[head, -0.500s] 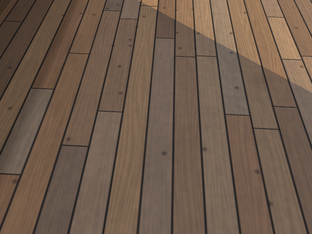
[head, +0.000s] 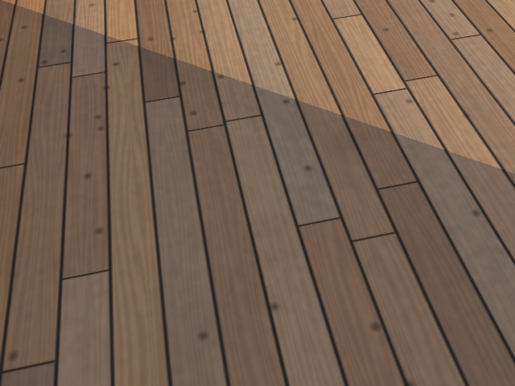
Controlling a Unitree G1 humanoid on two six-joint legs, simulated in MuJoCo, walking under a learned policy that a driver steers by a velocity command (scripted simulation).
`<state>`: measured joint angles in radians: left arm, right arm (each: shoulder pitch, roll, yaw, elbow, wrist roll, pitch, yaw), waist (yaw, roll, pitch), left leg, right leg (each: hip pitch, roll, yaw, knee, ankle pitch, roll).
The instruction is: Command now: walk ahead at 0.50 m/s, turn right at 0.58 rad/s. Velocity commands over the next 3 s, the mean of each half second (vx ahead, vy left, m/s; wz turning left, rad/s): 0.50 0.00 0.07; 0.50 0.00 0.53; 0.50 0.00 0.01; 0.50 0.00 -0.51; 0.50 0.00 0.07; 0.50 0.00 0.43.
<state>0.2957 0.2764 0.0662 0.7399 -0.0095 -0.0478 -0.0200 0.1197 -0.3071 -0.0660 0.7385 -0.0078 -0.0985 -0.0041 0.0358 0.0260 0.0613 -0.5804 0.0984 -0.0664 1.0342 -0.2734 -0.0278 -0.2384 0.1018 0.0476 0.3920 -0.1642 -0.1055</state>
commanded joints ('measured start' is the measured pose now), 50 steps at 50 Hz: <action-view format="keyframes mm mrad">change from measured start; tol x32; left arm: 1 -23 176 45 -74 -4 -21 25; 50 -84 110 23 -40 14 -70 15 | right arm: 1 -17 -67 -18 -62 -8 5 -4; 50 153 -51 -13 -118 32 80 6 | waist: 1 -26 -64 -69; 39 -19 94 -114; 42 20 -354 -426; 50 -26 -122 -31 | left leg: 1 -48 -10 8 -158 150 -39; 15 260 -144 122 -541 223 147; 18 973 224 -751 -726 -74 402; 34 375 -8 -269 -760 253 227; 39 461 -5 -353 -557 353 176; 43 -204 -105 -129 249 -258 45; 50 -121 18 -35 76 3 15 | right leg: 1 42 -233 240 -181 231 -170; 10 245 -313 159 -156 193 -103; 15 310 -275 33 174 801 -31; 18 -449 -20 67 916 -369 100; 19 -534 -84 97 940 -305 84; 39 -20 -94 31 6 133 86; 42 655 -554 764 -35 -182 -186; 50 108 -352 125 -233 111 -91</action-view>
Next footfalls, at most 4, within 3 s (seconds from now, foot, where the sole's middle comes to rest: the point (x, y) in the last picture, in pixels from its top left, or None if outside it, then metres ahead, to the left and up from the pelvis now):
0.32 left None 0.37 0.14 -0.78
0.80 right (294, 301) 0.68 -0.01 -0.78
1.30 left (171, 256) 0.82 0.35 -0.78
1.80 right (233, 168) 1.17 0.19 -0.78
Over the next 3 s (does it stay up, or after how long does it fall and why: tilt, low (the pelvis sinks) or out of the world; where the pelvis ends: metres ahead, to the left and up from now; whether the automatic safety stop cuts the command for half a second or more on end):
stays up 1.68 0.35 0.00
